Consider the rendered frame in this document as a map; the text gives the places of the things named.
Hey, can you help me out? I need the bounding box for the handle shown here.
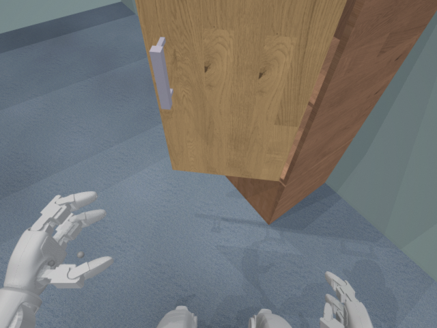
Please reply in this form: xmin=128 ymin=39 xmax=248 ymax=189
xmin=150 ymin=37 xmax=173 ymax=110

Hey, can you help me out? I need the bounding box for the left robot thigh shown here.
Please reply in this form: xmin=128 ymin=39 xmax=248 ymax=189
xmin=156 ymin=310 xmax=197 ymax=328

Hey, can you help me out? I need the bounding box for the robot thigh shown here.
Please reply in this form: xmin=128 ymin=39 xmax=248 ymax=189
xmin=249 ymin=313 xmax=292 ymax=328
xmin=156 ymin=310 xmax=197 ymax=328

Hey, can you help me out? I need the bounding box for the right robot thigh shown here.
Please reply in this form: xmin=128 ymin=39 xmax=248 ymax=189
xmin=249 ymin=313 xmax=292 ymax=328

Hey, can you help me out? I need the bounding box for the robot right hand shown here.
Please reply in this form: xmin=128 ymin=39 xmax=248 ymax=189
xmin=320 ymin=271 xmax=373 ymax=328

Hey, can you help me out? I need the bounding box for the cupboard door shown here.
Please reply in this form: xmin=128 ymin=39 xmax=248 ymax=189
xmin=135 ymin=0 xmax=347 ymax=181

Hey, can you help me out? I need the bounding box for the robot left forearm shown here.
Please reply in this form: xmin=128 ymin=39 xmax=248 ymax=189
xmin=0 ymin=287 xmax=42 ymax=328

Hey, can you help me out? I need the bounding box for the robot left hand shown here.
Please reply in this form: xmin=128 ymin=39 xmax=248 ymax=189
xmin=3 ymin=191 xmax=114 ymax=296

